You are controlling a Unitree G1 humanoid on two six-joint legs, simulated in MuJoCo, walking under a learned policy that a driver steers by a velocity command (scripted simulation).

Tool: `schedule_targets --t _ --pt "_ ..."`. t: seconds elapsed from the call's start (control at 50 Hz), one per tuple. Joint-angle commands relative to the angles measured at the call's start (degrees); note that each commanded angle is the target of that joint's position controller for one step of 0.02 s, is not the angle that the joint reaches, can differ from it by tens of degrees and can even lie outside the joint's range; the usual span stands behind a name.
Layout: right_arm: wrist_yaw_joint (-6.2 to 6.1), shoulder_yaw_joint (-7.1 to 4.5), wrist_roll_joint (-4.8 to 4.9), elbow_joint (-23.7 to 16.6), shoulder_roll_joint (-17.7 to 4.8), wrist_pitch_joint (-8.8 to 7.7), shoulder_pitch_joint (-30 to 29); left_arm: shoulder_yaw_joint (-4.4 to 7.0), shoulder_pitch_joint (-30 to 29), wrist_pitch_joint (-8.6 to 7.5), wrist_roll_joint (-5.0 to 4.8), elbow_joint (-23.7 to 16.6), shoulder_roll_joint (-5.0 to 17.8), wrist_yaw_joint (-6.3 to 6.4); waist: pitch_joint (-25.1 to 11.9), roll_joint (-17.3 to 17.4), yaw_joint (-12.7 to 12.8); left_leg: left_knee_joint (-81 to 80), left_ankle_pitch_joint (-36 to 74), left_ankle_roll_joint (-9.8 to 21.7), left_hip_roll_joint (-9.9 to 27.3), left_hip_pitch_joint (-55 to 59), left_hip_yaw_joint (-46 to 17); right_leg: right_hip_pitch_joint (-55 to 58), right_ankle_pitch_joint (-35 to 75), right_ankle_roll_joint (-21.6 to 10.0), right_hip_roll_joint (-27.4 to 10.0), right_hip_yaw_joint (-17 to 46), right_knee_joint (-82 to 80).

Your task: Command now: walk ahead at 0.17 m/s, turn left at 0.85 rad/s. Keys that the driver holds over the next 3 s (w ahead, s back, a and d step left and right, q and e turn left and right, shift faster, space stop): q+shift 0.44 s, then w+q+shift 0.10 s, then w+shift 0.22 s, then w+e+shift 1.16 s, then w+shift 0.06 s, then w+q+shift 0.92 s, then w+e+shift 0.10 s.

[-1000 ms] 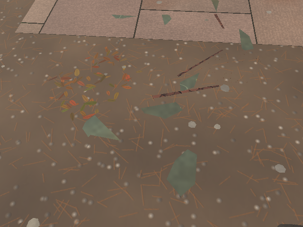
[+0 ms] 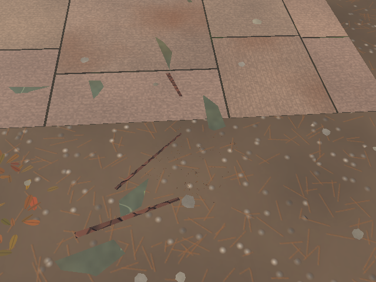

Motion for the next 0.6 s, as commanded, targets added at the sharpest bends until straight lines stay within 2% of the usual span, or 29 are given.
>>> schedule_targets --t 0.02,0.04,0.06,0.08,0.1,0.14,0.18,0.22,0.26,0.34,0.4,0.44,0.46,0.48,0.5,0.52,0.54,0.56,0.58,0.6 --pt "-1.41 -4.88 -2.68 -3.1 -17.1 -1.21 10.0 -0.48 3.9 -0.86 1.74 -8.0 0.0 -1.66 -13.1 20.6 2.8 -9.5 37.5 18.1 13.2 36.8 -43.5 -35.9 -13.3 4.3 11.8 14.8 46.4" --pt "-0.14 -4.77 -2.99 -7.2 -16.2 -2.54 6.2 0.01 5.8 -1.48 2.27 -7.4 6.9 -1.9 -23.5 11.4 1.1 -18.8 17.0 20.6 18.6 38.3 -55.1 -36.1 -9.9 3.0 9.6 26.6 48.9" --pt "0.22 -4.26 -1.51 -8.1 -13.4 -3.14 3.8 0.54 -0.5 -1.71 1.6 -8.3 9.4 -1.76 -17.4 4.1 0.4 -21.1 3.9 17.7 16.9 33.7 -51.1 -38.1 -5.1 1.2 7.9 27.0 44.7" --pt "-0.03 -3.81 0.04 -8.1 -11.0 -3.1 2.0 0.53 -3.9 -1.45 2.46 -8.6 8.7 -0.98 -12.5 -3.6 1.5 -21.2 -2.5 14.0 14.2 28.1 -46.3 -38.2 -0.8 0.7 5.6 26.8 39.6" --pt "-0.65 -3.32 0.75 -8.4 -9.4 -2.88 0.6 0.56 -5.6 -0.91 2.95 -8.7 8.3 -0.44 -11.3 -4.8 2.2 -20.4 -1.0 12.0 12.2 23.6 -42.5 -36.0 1.6 0.6 4.2 27.4 34.6" --pt "-2.25 -3.15 -0.12 -9.4 -8.4 -1.78 -0.7 0.74 -7.3 0.25 2.86 -8.3 7.8 -0.51 -10.9 -2.2 2.6 -19.6 6.0 9.2 7.8 19.1 -35.5 -31.1 3.8 1.5 3.8 27.1 26.7" --pt "-3.46 -3.61 -0.2 -9.5 -9.3 -0.65 0.5 0.22 -7.5 0.69 2.9 -7.3 5.2 -0.49 -12.0 -0.9 1.7 -17.6 14.4 8.4 5.9 19.6 -32.5 -30.5 5.2 3.4 5.2 25.9 20.3" --pt "-4.48 -3.99 0.07 -9.6 -10.3 0.58 1.4 0.14 -8.2 1.23 2.46 -6.9 4.5 -0.21 -13.4 0.1 0.9 -16.6 13.8 7.7 5.4 20.3 -32.9 -31.1 7.6 4.9 6.2 26.0 16.6" --pt "-5.22 -3.94 0.2 -10.1 -10.2 1.58 0.5 0.37 -8.9 1.57 2.06 -6.5 4.8 0.13 -13.2 2.4 0.4 -16.2 6.9 6.3 4.4 19.4 -33.7 -31.5 10.7 5.8 6.6 26.4 13.2" --pt "-5.36 -3.77 -0.23 -11.0 -9.5 2.71 -1.2 0.82 -10.7 0.9 1.98 -6.3 5.4 0.27 -11.4 7.7 -1.0 -15.4 -2.6 4.2 2.5 17.8 -36.0 -29.4 14.1 5.7 7.0 26.8 5.1" --pt "-4.76 -3.77 -0.39 -11.7 -9.6 3.03 -2.2 1.26 -10.8 -0.37 1.92 -6.1 6.3 -0.28 -11.3 9.9 -1.7 -12.8 0.0 3.7 2.6 18.7 -39.3 -26.1 13.4 4.6 7.3 27.2 -1.9" --pt "-4.36 -3.65 -0.19 -12.4 -9.5 3.15 -3.5 1.89 -8.8 -1.09 1.84 -5.3 7.5 -0.82 -11.5 10.8 -1.1 -10.9 1.9 2.9 2.3 18.6 -42.0 -21.7 13.8 3.7 7.2 27.2 -8.7" --pt "-4.22 -3.55 0.06 -12.8 -9.5 3.31 -4.5 2.4 -6.1 -1.25 1.47 -4.5 8.4 -1.14 -12.8 10.5 0.0 -10.7 -7.6 2.4 1.6 16.8 -42.9 -17.1 15.9 3.0 6.4 26.6 -13.0" --pt "-4.02 -3.15 0.5 -12.8 -8.9 3.39 -4.9 2.82 -3.8 -1.28 1.04 -3.6 8.6 -1.32 -12.6 7.8 1.5 -8.6 -23.2 1.2 -0.8 11.3 -41.5 -9.9 20.6 1.8 4.7 25.9 -18.8" --pt "-3.61 -2.24 0.46 -11.6 -6.3 3.34 -0.2 3.45 -1.8 -0.89 1.13 -4.0 10.5 -1.01 -14.7 -0.3 0.9 1.5 -38.4 -0.8 -5.1 3.0 -35.6 -0.2 10.4 -1.5 -4.0 33.1 -21.2" --pt "-3.45 -1.08 0.36 -11.4 -3.0 3.03 1.1 3.38 2.6 -0.55 1.72 -4.5 12.6 -0.71 -13.8 -7.8 1.8 16.0 -37.3 -2.4 -11.3 -7.1 -24.5 3.6 -6.7 -5.9 -13.8 45.9 -25.7" --pt "-3.02 -1.48 1.0 -15.5 -5.9 1.62 -2.4 4.18 0.9 -1.47 3.78 -4.1 16.2 -1.17 -7.0 -18.1 0.0 22.5 -27.3 -3.3 -6.1 -17.5 -21.2 -2.7 -20.2 -10.5 -19.6 60.8 -32.4" --pt "-3.2 -2.05 0.15 -14.2 -10.1 0.97 -3.9 3.59 -2.6 -2.03 3.38 -5.6 13.3 -0.76 -3.7 -14.3 0.4 26.2 -21.7 -4.7 -1.3 -18.5 -18.5 -5.9 -20.5 -10.3 -17.7 56.8 -32.4" --pt "-3.26 -2.4 -0.65 -12.6 -11.0 0.73 -2.9 2.77 -2.6 -1.92 2.55 -5.8 11.2 0.03 -3.9 -10.8 1.0 29.3 -17.6 -6.1 -0.2 -17.5 -16.5 -6.3 -16.3 -8.5 -14.8 50.6 -31.8" --pt "-3.2 -1.94 -1.29 -11.2 -9.5 0.61 -0.6 2.17 -0.9 -1.77 1.95 -6.0 10.5 0.37 -5.7 -7.8 1.2 33.2 -15.6 -7.0 0.1 -15.6 -14.0 -6.2 -13.4 -6.9 -12.1 45.6 -30.8"
Next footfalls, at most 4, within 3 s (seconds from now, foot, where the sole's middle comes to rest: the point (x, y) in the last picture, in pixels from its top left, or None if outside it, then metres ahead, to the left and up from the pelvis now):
0.50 right None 0.30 -0.13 -0.74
1.00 left None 0.23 0.23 -0.75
1.44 right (122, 209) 0.72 0.24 -0.75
1.88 left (82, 129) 1.11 0.46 -0.75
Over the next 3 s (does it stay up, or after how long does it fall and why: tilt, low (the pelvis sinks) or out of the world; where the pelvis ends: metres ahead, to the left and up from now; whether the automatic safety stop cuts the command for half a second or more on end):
stays up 1.77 0.29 0.03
